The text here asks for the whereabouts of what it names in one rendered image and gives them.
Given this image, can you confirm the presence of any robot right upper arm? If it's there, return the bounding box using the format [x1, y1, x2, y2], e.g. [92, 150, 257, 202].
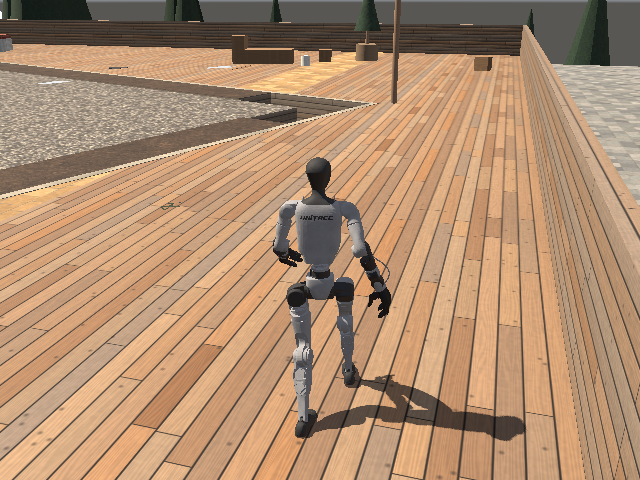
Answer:
[339, 201, 368, 258]

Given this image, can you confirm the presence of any right robot thigh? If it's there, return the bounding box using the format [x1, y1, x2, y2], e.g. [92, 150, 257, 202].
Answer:
[334, 277, 354, 333]

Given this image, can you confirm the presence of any left robot hand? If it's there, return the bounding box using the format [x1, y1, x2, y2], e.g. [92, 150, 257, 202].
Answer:
[279, 247, 303, 267]

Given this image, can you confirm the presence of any robot left upper arm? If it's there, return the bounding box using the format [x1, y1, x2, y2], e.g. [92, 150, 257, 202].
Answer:
[273, 200, 299, 252]

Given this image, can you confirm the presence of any robot left foot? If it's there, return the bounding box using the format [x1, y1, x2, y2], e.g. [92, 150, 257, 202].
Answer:
[295, 409, 317, 437]

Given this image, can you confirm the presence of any robot right forearm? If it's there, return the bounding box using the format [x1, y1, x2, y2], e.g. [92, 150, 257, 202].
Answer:
[360, 241, 386, 292]

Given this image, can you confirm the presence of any robot left forearm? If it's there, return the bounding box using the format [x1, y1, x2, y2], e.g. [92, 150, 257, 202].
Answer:
[272, 237, 289, 259]

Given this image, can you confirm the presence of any right robot hand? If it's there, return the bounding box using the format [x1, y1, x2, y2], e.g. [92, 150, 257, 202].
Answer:
[368, 287, 391, 318]

